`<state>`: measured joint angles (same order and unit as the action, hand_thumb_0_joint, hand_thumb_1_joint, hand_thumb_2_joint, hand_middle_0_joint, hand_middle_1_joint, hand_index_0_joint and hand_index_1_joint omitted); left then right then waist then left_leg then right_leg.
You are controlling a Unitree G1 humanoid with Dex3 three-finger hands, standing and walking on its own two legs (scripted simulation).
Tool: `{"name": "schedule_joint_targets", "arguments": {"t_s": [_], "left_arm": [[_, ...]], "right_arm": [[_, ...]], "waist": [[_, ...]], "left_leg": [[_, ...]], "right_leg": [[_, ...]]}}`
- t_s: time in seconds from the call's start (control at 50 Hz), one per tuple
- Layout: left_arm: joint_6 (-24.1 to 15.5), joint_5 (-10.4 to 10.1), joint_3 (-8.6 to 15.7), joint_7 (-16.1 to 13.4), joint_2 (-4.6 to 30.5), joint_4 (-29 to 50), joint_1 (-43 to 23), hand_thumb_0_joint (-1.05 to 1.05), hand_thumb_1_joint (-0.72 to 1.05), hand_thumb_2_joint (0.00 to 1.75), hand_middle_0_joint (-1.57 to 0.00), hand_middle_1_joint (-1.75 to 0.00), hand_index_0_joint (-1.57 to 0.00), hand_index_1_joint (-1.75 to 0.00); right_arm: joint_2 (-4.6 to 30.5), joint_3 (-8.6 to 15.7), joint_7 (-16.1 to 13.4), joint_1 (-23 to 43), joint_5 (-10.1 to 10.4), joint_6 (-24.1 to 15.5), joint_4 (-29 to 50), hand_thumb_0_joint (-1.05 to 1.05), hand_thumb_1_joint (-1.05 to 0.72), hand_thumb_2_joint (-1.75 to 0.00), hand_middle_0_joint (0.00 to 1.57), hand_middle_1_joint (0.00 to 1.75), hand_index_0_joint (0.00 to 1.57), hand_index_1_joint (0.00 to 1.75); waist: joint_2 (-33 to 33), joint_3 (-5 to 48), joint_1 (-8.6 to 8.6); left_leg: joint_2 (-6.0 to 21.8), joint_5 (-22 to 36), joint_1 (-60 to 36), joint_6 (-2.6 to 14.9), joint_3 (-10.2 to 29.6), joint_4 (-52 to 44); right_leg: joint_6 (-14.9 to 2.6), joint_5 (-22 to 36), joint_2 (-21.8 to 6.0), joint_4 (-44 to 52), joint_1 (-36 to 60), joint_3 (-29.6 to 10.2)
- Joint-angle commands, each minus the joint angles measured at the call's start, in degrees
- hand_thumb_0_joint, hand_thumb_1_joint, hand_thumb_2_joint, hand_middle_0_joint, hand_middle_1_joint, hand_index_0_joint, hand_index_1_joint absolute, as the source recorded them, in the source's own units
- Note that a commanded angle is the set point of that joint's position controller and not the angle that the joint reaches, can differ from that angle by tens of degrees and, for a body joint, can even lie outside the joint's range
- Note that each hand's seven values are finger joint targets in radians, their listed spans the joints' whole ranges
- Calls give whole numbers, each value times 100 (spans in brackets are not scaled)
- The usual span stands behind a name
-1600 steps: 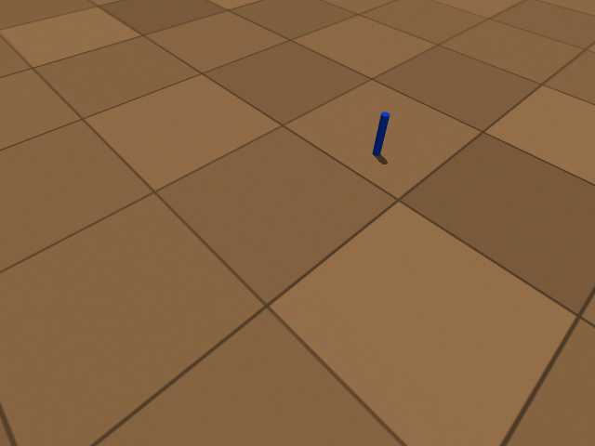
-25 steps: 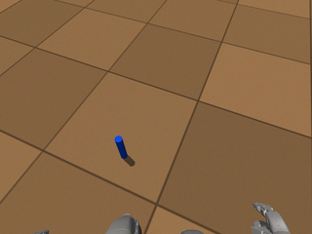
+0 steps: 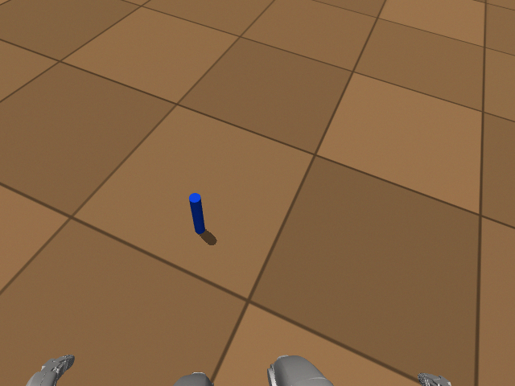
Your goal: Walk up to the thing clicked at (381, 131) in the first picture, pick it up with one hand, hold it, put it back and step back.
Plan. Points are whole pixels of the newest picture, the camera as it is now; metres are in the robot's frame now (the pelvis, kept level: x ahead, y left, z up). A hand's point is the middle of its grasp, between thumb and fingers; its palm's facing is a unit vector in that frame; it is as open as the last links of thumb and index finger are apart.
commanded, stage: step back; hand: left
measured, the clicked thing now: (197, 214) +0.77 +0.19 -0.64
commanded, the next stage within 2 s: stand in 1.70 s
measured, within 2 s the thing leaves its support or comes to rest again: neither
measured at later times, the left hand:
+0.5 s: hand out of the picture -0.07 +0.26 -0.15, palm faces +0.03 -0.90 -0.43, open 7.4 cm
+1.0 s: hand out of the picture -0.25 +0.24 -0.14, palm faces +0.03 -0.93 -0.38, open 7.4 cm
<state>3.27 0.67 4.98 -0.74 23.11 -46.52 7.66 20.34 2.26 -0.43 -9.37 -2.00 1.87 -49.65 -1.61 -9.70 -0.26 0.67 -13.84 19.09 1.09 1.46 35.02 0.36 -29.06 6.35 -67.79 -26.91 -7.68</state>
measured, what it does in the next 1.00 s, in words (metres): walks backwards: right foot, then left foot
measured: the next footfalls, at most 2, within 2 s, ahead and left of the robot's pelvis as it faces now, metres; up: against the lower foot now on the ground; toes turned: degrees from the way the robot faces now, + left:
right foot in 0.16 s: -0.06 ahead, -0.15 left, +0.00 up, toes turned +0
left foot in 0.48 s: -0.14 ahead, +0.10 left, +0.00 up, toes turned +0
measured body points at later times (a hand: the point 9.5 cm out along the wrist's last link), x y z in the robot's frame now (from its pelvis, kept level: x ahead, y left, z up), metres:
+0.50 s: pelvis -0.18 -0.02 -0.01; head -0.12 -0.01 +0.43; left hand -0.07 +0.31 -0.12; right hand -0.09 -0.33 -0.14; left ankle -0.18 +0.10 -0.73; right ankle -0.10 -0.14 -0.73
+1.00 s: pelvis -0.28 -0.03 +0.00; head -0.27 -0.04 +0.45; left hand -0.26 +0.28 -0.11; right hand -0.21 -0.35 -0.12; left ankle -0.24 +0.10 -0.71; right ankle -0.30 -0.15 -0.73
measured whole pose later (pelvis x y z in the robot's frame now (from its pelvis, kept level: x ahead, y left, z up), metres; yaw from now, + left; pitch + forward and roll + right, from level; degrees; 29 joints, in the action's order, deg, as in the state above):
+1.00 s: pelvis -0.28 -0.03 +0.00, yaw +0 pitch -2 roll +0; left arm -0.8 2.9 3.9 1.2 20.0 -56.0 16.0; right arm 23.3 3.3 1.0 -13.9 -1.5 0.9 -55.8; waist 1.6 -2.8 2.1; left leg -0.8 -23.9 20.3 -0.9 3.9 41.7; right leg -1.0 -18.9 0.0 -31.6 -10.5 -0.1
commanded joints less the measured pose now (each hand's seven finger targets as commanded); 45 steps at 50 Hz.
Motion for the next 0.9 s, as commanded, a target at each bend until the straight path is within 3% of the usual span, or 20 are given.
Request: {"name": "schedule_joint_targets", "arguments": {"t_s": [0.0,0.12,0.14,0.16,0.18,0.24,0.38,0.44,0.46,0.48,0.5,0.54,0.58,0.66,0.7,0.74,0.76,0.78,0.8,0.88], "left_arm": [[-153,55,273,-18,915,410,132,0,90,90,-20,-30,-20,-30],[-224,119,263,13,900,-159,1199,0,90,90,-20,-30,-20,-30],[-250,224,374,24,1280,-85,1036,0,90,90,-20,-30,-20,-30],[-203,188,552,34,2021,104,673,0,90,90,-20,-30,-20,-30],[-244,219,548,3,2178,330,281,0,90,90,-20,-30,-20,-30],[-292,203,353,-78,1348,485,-544,0,90,90,-20,-30,-20,-30],[-189,179,307,-176,1292,481,219,0,90,90,-20,-30,-20,-30],[-71,75,228,-128,1247,565,-23,0,90,90,-20,-30,-20,-30],[-50,71,138,-110,1027,600,137,0,90,90,-20,-30,-20,-30],[-69,2,59,-95,816,674,107,0,90,90,-20,-30,-20,-30],[-56,36,222,-175,1118,616,-311,0,90,90,-20,-30,-20,-30],[-8,-5,234,-155,1065,402,-154,0,90,90,-20,-30,-20,-30],[-57,-18,234,-90,1086,153,380,0,90,90,-20,-30,-20,-30],[-222,84,176,100,935,20,344,0,90,90,-20,-30,-20,-30],[-325,85,179,113,906,-145,483,0,90,90,-20,-30,-20,-30],[-435,140,249,60,919,-565,954,0,90,90,-20,-30,-20,-30],[-483,232,335,34,1196,-588,1007,0,90,90,-20,-30,-20,-30],[-499,284,420,1,1693,-411,721,0,90,90,-20,-30,-20,-30],[-506,286,447,8,1977,-270,216,0,90,90,-20,-30,-20,-30],[-642,205,294,18,1305,-308,1,0,90,90,-20,-30,-20,-30]], "right_arm": [[1530,456,-134,-66,-21,-160,567,0,-90,-90,20,30,20,30],[1649,419,-94,331,94,63,701,0,-90,-90,20,30,20,30],[1363,346,-80,203,112,73,738,0,-90,-90,20,30,20,30],[1183,352,-162,545,150,52,880,0,-90,-90,20,30,20,30],[1444,460,-205,549,132,80,812,0,-90,-90,20,30,20,30],[1366,388,-167,-91,207,20,453,0,-90,-90,20,30,20,30],[1131,292,-140,-53,65,-60,544,0,-90,-90,20,30,20,30],[1189,373,-115,-673,39,-85,200,0,-90,-90,20,30,20,30],[1424,456,-129,-619,-33,-89,228,0,-90,-90,20,30,20,30],[2129,563,-87,-263,-29,-66,375,0,-90,-90,20,30,20,30],[2446,613,-50,-183,-12,-74,471,0,-90,-90,20,30,20,30],[1860,447,-113,199,-48,-139,457,0,-90,-90,20,30,20,30],[1665,410,-157,376,-32,-178,453,0,-90,-90,20,30,20,30],[1535,447,-62,196,-101,-219,398,0,-90,-90,20,30,20,30],[1663,476,-28,68,-114,-179,326,0,-90,-90,20,30,20,30],[1516,428,-2,137,-77,-75,281,0,-90,-90,20,30,20,30],[1177,333,9,28,-31,-74,340,0,-90,-90,20,30,20,30],[968,270,-6,473,-5,-99,481,0,-90,-90,20,30,20,30],[1378,403,-48,580,9,-122,368,0,-90,-90,20,30,20,30],[1200,321,64,-8,75,-272,-14,0,-90,-90,20,30,20,30]], "waist": [[1000,1163,-143],[1166,1540,262],[163,1200,154],[-1490,876,430],[-1399,523,399],[-492,655,-178],[-940,1101,300],[-601,1422,31],[-182,1442,84],[1337,1427,85],[1540,1285,-242],[521,1103,85],[647,1095,314],[1115,1029,-45],[1246,1159,-40],[814,978,237],[-55,917,207],[-912,527,439],[-772,-23,364],[-508,509,117]], "left_leg": [[1376,2104,-1322,1407,1342,-797],[983,754,-58,656,883,-162],[340,-510,1105,271,696,467],[-677,-1930,1375,-85,325,1921],[-444,-2100,980,-204,981,3045],[-722,-1290,883,-133,871,3556],[-250,-1630,609,-174,134,953],[-324,28,-543,-45,-244,-1095],[306,291,-1045,191,708,-1294],[1637,1033,-1057,966,2422,-1439],[2285,1330,15,1685,3109,-1652],[1641,1708,45,1338,1966,-1316],[1361,1130,-141,1125,1343,-1129],[1179,-1615,-722,1044,1421,-1465],[1251,-1804,-625,1020,1353,-1404],[858,-1619,309,653,779,-616],[405,-1883,1217,259,396,326],[-243,-1834,1757,-49,283,930],[18,-1680,1014,-187,886,1564],[-127,-875,584,-192,552,1396]], "right_leg": [[163,-186,-285,960,-43,97],[-192,1326,-541,4372,1984,714],[-443,703,-1185,4593,2133,-597],[-1366,565,-2687,5215,806,-2281],[-1840,515,-3247,5485,-222,-2936],[-1223,2514,-2069,4412,391,-681],[-1161,3892,-2129,3710,2038,-512],[-802,3409,-1857,3024,1671,-242],[-539,2606,-1626,2709,828,-179],[-171,542,-541,1718,-159,687],[-77,-957,-365,461,270,266],[-197,-435,-179,-385,186,-454],[-178,86,-222,-337,146,-219],[5,-223,-466,1995,341,320],[-117,-457,-540,3379,1103,617],[-316,733,-426,4976,2316,590],[-527,-62,-955,5185,2752,-612],[-1055,-2275,-2318,5777,1563,-2589],[-1498,-2933,-2918,5945,15,-3071],[-1031,-778,-1950,5388,1049,-1026]]}}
